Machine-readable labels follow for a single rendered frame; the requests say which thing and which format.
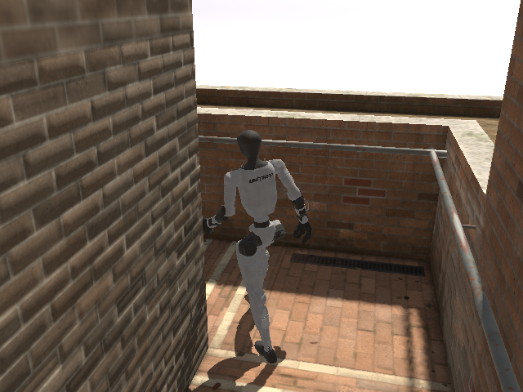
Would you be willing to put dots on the robot left forearm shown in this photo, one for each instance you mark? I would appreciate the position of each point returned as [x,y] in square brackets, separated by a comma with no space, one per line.
[218,218]

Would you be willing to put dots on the robot right hand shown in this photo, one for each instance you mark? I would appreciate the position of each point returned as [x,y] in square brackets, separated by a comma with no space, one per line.
[300,230]

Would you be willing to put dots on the robot left hand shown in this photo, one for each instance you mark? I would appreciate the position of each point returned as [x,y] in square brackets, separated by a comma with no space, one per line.
[206,229]

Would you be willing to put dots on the robot right thigh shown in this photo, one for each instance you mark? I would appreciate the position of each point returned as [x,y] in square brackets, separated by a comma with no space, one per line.
[260,255]

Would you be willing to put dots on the robot right forearm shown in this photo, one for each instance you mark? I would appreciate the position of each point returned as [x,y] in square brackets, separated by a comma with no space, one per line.
[300,209]

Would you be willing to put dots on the robot left upper arm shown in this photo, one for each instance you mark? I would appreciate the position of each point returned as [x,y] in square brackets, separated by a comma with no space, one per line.
[231,180]

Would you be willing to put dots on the robot right upper arm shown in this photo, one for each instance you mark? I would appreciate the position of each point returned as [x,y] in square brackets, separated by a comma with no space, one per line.
[285,177]

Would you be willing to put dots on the robot left foot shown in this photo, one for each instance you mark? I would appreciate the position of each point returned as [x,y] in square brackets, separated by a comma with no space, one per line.
[270,356]

